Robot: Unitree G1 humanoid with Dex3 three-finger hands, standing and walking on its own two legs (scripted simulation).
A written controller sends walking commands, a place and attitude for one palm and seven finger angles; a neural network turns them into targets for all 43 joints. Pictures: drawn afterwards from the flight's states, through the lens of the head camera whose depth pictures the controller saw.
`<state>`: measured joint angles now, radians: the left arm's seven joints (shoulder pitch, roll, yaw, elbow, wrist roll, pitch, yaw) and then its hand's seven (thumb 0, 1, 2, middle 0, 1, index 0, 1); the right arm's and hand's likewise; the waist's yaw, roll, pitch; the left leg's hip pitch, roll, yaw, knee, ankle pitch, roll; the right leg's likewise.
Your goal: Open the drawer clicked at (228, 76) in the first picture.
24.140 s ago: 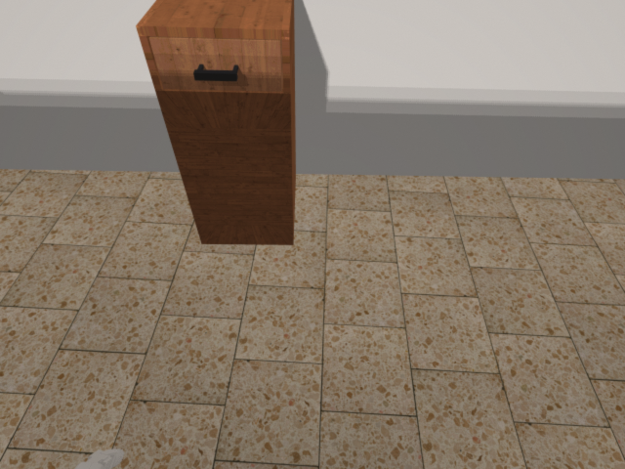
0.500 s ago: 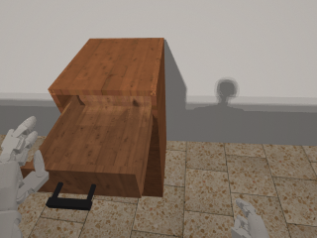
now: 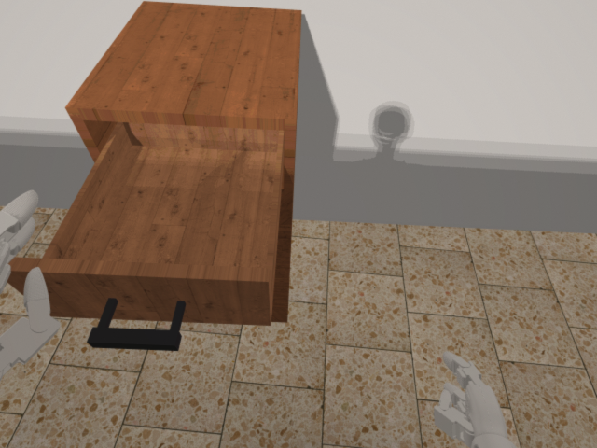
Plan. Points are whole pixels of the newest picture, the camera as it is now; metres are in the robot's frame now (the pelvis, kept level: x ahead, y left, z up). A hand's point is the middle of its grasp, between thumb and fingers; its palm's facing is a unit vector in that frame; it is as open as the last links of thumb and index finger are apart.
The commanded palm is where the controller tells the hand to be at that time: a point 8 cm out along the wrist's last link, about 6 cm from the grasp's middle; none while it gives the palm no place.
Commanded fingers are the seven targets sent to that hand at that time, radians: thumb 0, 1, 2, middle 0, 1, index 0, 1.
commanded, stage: step back with the hand held close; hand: left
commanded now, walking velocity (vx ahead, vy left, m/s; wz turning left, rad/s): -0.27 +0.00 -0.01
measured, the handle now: (140, 323) +0.27 +0.23 +0.00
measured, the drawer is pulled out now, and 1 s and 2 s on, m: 0.30 0.30 0.30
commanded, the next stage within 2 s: stop stepping back and stand still in 0.82 s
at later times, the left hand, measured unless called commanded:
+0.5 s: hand (8, 382) +0.14 +0.24 +0.18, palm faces +0.35 -0.82 -0.46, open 7.4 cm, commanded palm +0.08 +0.28 +0.18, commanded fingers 0.00 0.90 0.90 -0.20 -0.30 -0.20 -0.30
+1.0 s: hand out of the picture +0.01 +0.18 +0.17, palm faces +0.25 -0.83 -0.50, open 7.4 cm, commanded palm -0.05 +0.24 +0.18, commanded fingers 0.00 0.90 0.90 -0.20 -0.30 -0.20 -0.30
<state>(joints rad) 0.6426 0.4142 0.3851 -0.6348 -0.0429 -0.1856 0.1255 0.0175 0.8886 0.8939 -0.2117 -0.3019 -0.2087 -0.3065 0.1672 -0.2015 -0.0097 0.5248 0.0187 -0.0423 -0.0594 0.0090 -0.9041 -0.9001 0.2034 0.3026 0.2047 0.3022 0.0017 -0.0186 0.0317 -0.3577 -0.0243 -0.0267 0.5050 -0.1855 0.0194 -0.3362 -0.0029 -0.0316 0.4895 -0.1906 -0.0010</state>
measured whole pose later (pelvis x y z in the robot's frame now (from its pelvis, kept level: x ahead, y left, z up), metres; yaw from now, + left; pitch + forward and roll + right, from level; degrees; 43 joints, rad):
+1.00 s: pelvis -0.19 -0.04 +0.00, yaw -3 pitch +2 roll -1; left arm 0.68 0.44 0.38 -0.70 -0.06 -0.16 0.14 0.02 0.89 0.89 -0.21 -0.30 -0.21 -0.31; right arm 0.14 -0.17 0.01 0.53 0.00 -0.10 -0.03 0.01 -0.90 -0.90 0.20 0.30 0.21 0.30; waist 0.00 -0.01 0.04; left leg -0.42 0.05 0.00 0.42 -0.04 -0.01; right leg -0.35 0.03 -0.05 0.73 -0.46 0.01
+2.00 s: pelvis -0.29 -0.07 -0.01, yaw +7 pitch +0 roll +1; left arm 0.29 0.27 0.12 0.23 0.04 -0.01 0.03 0.00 0.90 0.90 -0.20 -0.30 -0.20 -0.30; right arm 0.20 -0.24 -0.01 0.78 -0.01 -0.01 0.01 0.01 -0.90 -0.90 0.20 0.30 0.21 0.30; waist -0.01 0.06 -0.02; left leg -0.32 0.02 0.01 0.66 -0.40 -0.01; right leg -0.34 -0.01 -0.10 0.64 -0.30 -0.06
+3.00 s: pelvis -0.29 -0.06 +0.01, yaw +4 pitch -2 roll +0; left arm 0.27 0.12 0.03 1.13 0.02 0.01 0.03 0.01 0.91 0.89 -0.20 -0.30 -0.20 -0.30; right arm 0.34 -0.11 -0.01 1.10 -0.02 0.02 -0.03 0.00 -0.91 -0.90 0.20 0.30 0.20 0.30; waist -0.01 0.02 0.06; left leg -0.17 0.03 0.06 0.42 -0.22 -0.01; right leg -0.22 0.02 -0.05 0.42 -0.18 -0.04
